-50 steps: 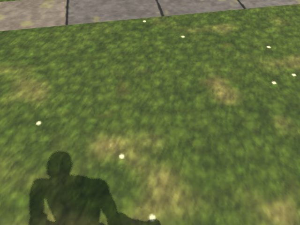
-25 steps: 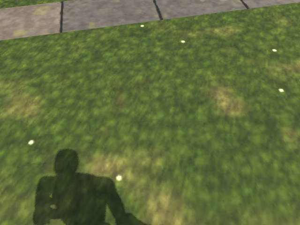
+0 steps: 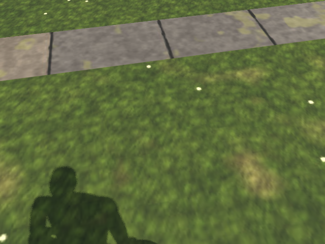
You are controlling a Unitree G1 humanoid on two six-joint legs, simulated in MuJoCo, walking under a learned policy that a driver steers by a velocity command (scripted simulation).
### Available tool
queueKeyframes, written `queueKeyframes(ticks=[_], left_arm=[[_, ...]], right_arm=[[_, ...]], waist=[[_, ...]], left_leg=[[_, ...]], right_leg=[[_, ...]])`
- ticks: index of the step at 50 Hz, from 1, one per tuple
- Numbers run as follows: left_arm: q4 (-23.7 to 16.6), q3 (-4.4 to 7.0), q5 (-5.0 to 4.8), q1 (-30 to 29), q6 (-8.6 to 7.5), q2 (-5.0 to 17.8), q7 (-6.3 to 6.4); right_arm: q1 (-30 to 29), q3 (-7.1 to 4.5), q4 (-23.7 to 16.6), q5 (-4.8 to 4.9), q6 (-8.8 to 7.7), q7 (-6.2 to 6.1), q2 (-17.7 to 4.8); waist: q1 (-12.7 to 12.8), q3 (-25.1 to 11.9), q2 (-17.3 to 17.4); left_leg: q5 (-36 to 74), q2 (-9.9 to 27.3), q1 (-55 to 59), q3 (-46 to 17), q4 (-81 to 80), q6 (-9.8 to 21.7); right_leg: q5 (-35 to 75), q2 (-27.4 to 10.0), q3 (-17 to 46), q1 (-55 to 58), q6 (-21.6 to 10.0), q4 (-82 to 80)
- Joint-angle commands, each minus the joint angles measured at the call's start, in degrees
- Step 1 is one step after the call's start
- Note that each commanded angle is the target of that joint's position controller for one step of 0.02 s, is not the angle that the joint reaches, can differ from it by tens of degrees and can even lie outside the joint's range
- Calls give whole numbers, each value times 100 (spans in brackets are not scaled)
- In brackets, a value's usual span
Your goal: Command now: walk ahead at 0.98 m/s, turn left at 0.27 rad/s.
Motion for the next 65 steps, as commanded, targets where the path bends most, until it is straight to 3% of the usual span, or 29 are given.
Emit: queueKeyframes(ticks=[1, 5, 9, 12, 13, 14, 15, 16, 18, 22, 30, 32, 34, 36, 37, 38, 39, 40, 41, 44, 48, 51, 53, 56, 58, 60, 61, 62, 65], left_arm=[[-554, -37, 132, -189, 61, 255, -70], [-981, -144, 9, -1470, -48, 241, -170], [-1153, -111, -80, -2010, -39, 402, -95], [-921, 97, -69, -961, -103, 908, 83], [-639, 209, -82, 101, -133, 1121, 176], [-430, 356, 34, 1272, -134, 1516, 314], [-410, 465, 352, 1493, -139, 1885, 328], [-455, 495, 208, 1206, -85, 1671, 246], [-411, 345, 121, 413, -104, 824, 187], [180, 213, -80, 752, -233, 283, 136], [428, 276, -84, 851, -407, 813, 153], [432, 306, -72, 1090, -327, 1082, 235], [356, 405, -51, 1120, -138, 1489, 334], [126, 494, 3, 675, 74, 1702, 345], [126, 483, 48, 695, 106, 1479, 268], [-243, 262, 138, 853, 34, 578, 197], [-934, 224, -52, 612, -127, 760, 181], [-969, 212, -36, 108, -274, 1002, 188], [-910, 203, -41, 24, -312, 1034, 190], [-754, 126, 197, 288, 19, 805, 183], [-1048, -35, 43, -647, 130, 403, 25], [-1146, -77, -137, -1290, 87, 315, -71], [-1131, -40, -191, -1490, 72, 441, -89], [-1043, 76, -170, -1312, 45, 757, -95], [-601, 177, -116, -18, 40, 996, -70], [127, 361, -25, 2274, 20, 1304, 16], [163, 505, 105, 2051, 54, 1891, 30], [-22, 615, -131, 1856, 76, 1872, -11], [-226, 424, -265, 838, 197, 1029, 90]], right_arm=[[61, 0, -197, 112, -251, 1, -314], [243, -71, -273, 200, -315, 5, -539], [609, -143, -200, 223, -295, -3, -838], [554, -213, -192, 110, -206, -71, -1169], [318, -259, -246, 94, -173, -69, -1322], [99, -211, -410, 65, -191, -47, -1024], [761, 31, -681, 352, -211, -44, 118], [495, 7, -826, 380, -168, -76, -369], [-408, -55, -851, 197, -53, -28, -587], [-919, 20, -1169, -19, 292, 209, -82], [-2548, 172, -1968, -33, 372, 477, -273], [-2568, 157, -1921, -12, 335, 488, -374], [-1812, 70, -1700, 38, 304, 408, -604], [340, -199, -1063, 47, 279, 235, -1061], [589, -374, -838, 82, 312, 81, -1315], [17, -460, -936, 97, 377, 16, -1823], [118, -533, -1167, -18, 444, 5, -2125], [108, -525, -1182, -22, 435, -55, -1850], [-102, -461, -1099, 14, 385, -84, -1543], [-548, -256, -1103, 100, 102, -133, -1011], [-208, -162, -854, 114, -187, -22, -815], [306, -127, -685, 221, -306, 56, -785], [476, -114, -545, 161, -331, 15, -868], [443, -120, -450, -3, -297, -154, -1123], [244, -146, -472, -185, -158, -310, -1239], [-658, -178, -743, -118, -97, -386, -1309], [7, 33, -1083, 102, -170, -258, -276], [16, 67, -1154, 111, -219, -282, -672], [-946, 170, -1435, -112, -224, -182, -742]], waist=[[321, 762, 191], [34, 861, 58], [-277, 516, 285], [228, -449, 613], [784, -987, 593], [1246, -1678, 404], [694, -2572, -1317], [698, -2677, -1492], [539, -933, -298], [134, -80, -332], [-39, 876, 12], [-94, 678, -91], [-572, 67, -419], [-1518, -966, -427], [-1391, -918, 173], [-503, -584, 1513], [-529, -1749, 1374], [-587, -1156, 389], [-288, -395, -158], [414, 67, -622], [112, 524, -194], [-360, 475, 53], [-459, 510, 113], [-194, 154, 507], [443, -436, 694], [1631, -1008, 429], [568, -1469, -1729], [768, -2709, -616], [200, -456, 706]], left_leg=[[-869, 1527, -619, -2435, -2533, 869], [1204, 1060, -816, -1667, -2761, 677], [3186, 1276, 662, -1797, -2342, 520], [5343, 1324, 1476, -1857, -371, 224], [4930, 1167, 1001, -1812, 932, 147], [3543, 905, -64, -1703, 2554, 145], [-989, 275, -2130, -1264, 4651, 5], [-896, 415, -2781, -1231, 5326, 115], [84, 978, -2996, -1073, 5003, 90], [191, 1413, -2909, -980, 4724, -34], [1888, 1198, -2573, 135, 2072, 165], [1815, 756, -1973, 551, 1586, 356], [1246, 338, -1092, 667, 1462, 507], [498, 46, 1264, 267, 1209, 791], [-26, 242, 2278, -395, 890, 927], [1288, 1257, 2812, -2445, 937, 1302], [-253, 2012, 3940, -4867, -639, 2194], [-984, 2181, 3369, -5258, -1517, 1925], [-784, 2021, 2369, -4842, -1663, 1677], [430, 1422, 284, -3442, -1706, 1397], [1913, 816, -486, -1936, -2152, 896], [3020, 809, 101, -1376, -2495, 316], [3743, 1004, 1018, -1089, -2670, 122], [6491, 1330, 2224, -582, -2003, -200], [8129, 1468, 2558, -384, -215, -453], [6477, 981, 1064, -5, 3681, -688], [-1596, -192, -2405, -293, 6470, -1162], [-1359, -127, -2818, -1186, 7032, -1008], [-494, 682, -2617, -1127, 5477, -840]], right_leg=[[350, -553, -64, -1029, 306, -742], [2086, -295, -477, -167, 588, -3279], [2389, 87, -588, 225, 509, -4295], [1131, 502, -485, 1592, 340, -4668], [926, 356, -412, 2812, 289, -4744], [-307, -531, 312, 4270, 208, -4456], [-2092, -2450, 3140, 5944, -264, -4974], [-2954, -2455, 4515, 5593, -412, -5966], [-1752, -1897, 2516, 3877, -198, -6098], [184, -1334, 441, 2637, 186, -6471], [2949, -933, -1949, 2343, 415, -7110], [5251, -952, -2164, 2910, 487, -6624], [7267, -1137, -2145, 3416, 515, -5297], [7116, -1322, -1866, 2683, 345, -2431], [3192, -663, -1781, 1419, 458, -406], [-1542, 246, -1440, -679, 670, 1759], [-1358, 409, -204, -2020, 742, 2176], [-911, 77, 83, -2334, 704, 1650], [-567, -135, 90, -2093, 692, 1012], [-646, -575, 81, -853, 913, -104], [999, -710, -446, -441, 779, -2298], [2650, -392, -887, -36, 335, -3644], [2845, -171, -1001, -190, 104, -4133], [2136, 469, -1147, 75, -152, -4435], [1595, 965, -1194, 999, -266, -4435], [2217, 519, -553, 3139, -653, -4918], [5357, -1360, 2181, 5782, -1840, -3938], [5422, -1668, 3615, 6075, -2237, -4691], [4543, -862, 2121, 3041, -1487, -5585]])
Keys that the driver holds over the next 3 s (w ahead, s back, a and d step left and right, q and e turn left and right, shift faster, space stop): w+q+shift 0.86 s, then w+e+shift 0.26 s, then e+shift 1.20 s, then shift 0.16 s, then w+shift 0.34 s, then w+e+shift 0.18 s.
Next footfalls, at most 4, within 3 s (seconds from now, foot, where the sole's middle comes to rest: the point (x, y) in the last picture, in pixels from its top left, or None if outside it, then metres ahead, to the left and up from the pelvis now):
0.28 right None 0.49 -0.12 -0.77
0.74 left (121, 182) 0.80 0.22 -0.77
1.20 right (85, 118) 1.20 0.45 -0.77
1.64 left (49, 101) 1.34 0.68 -0.77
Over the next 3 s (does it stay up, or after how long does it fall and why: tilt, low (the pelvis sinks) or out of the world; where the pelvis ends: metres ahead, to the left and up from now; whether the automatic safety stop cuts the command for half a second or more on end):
stays up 1.36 0.41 0.00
